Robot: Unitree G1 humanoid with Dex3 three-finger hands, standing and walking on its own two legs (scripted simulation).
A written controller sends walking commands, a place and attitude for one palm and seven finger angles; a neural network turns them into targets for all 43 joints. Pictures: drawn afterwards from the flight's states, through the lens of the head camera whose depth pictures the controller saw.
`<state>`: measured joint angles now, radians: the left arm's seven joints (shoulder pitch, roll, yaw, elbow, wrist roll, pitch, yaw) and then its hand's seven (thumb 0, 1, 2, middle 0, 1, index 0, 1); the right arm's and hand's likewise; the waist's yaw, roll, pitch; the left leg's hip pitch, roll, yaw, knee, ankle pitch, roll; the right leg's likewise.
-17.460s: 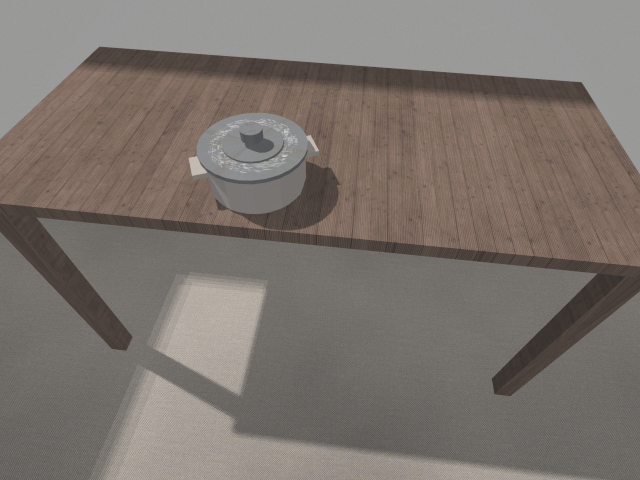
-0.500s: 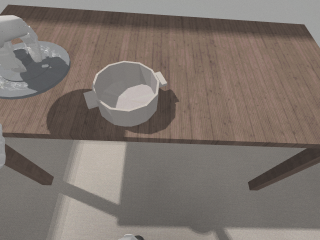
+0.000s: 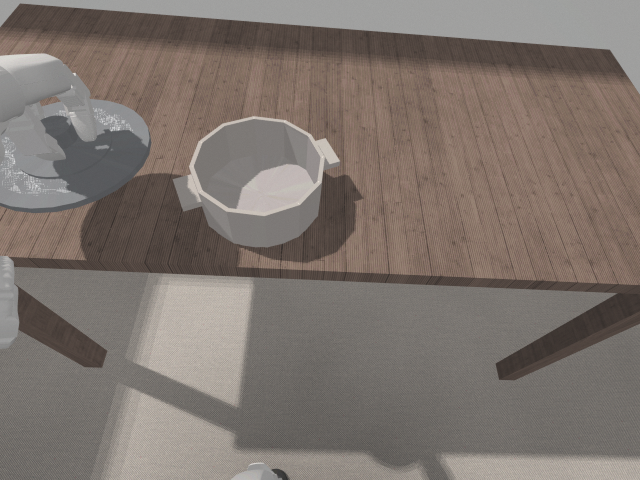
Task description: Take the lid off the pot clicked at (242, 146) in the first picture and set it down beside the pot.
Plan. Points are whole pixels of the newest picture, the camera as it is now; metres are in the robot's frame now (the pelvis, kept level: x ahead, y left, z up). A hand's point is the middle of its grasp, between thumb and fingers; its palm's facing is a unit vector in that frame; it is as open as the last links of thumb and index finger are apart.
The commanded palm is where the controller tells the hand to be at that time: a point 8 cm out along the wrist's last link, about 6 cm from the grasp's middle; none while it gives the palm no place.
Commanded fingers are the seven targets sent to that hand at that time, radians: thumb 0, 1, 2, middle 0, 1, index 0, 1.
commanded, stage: lower the lid onto the table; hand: left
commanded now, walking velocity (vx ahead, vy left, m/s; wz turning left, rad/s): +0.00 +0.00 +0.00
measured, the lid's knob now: (56, 132) +0.51 +0.30 +0.12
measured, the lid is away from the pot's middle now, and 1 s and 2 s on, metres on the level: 0.24 0.24 0.25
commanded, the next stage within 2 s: open the fingers wide in 1.54 s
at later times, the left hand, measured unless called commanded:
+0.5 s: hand (53, 149) +0.49 +0.30 +0.11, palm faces -0.47 -0.09 -0.88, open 6.3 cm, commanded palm +0.54 +0.30 +0.17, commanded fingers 0.00 0.89 0.68 -0.89 -1.04 -0.93 -1.05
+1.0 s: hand (67, 171) +0.49 +0.30 +0.07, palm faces -0.50 -0.09 -0.86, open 6.2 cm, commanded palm +0.56 +0.30 +0.14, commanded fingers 0.00 0.89 0.68 -0.89 -1.04 -0.93 -1.05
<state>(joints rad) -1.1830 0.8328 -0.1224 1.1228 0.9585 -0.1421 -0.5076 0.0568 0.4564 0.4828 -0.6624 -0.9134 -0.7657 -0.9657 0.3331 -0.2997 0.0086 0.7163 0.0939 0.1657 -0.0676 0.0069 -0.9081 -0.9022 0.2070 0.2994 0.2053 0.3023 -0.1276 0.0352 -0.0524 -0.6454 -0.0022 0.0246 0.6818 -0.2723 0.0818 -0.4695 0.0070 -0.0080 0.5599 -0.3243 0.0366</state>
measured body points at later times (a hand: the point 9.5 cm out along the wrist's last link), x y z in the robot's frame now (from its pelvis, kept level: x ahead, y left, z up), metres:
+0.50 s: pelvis +0.00 +0.01 -0.01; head +0.09 +0.03 +0.43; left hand +0.51 +0.30 +0.16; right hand -0.03 -0.28 -0.11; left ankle +0.03 +0.06 -0.72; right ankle -0.04 -0.16 -0.72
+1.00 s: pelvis +0.00 +0.01 -0.02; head +0.11 +0.04 +0.42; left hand +0.51 +0.31 +0.12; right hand -0.03 -0.28 -0.12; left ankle +0.03 +0.06 -0.72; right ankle -0.04 -0.16 -0.72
